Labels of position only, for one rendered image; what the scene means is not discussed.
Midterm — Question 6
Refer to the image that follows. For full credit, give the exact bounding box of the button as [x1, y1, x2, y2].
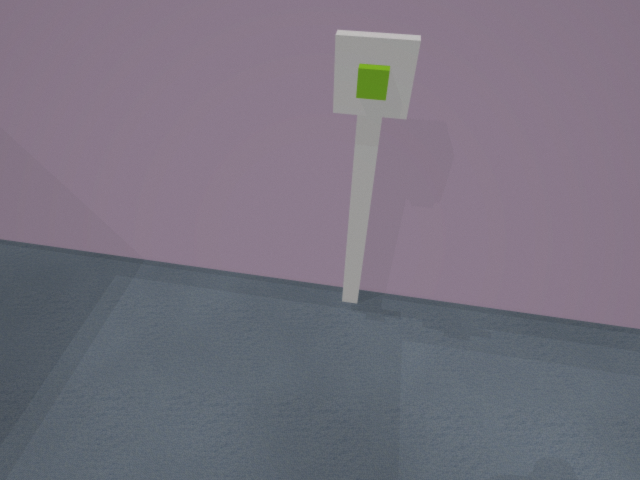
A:
[356, 64, 390, 100]

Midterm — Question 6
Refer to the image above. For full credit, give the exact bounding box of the panel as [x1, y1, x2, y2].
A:
[333, 30, 421, 304]

